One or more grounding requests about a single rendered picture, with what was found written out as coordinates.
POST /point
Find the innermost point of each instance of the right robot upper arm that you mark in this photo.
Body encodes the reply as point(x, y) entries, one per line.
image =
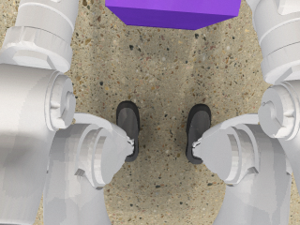
point(279, 117)

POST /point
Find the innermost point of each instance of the left robot upper arm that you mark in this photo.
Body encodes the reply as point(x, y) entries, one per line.
point(34, 103)

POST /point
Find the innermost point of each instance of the left robot thigh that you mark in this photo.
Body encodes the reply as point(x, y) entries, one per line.
point(82, 161)

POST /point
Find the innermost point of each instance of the left robot forearm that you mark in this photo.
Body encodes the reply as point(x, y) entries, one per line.
point(42, 34)

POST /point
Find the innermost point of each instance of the right robot forearm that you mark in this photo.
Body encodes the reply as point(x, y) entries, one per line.
point(277, 24)

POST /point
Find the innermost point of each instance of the robot right foot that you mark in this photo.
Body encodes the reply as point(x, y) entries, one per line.
point(198, 121)

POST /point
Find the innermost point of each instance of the carton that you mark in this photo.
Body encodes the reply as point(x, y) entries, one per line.
point(174, 14)

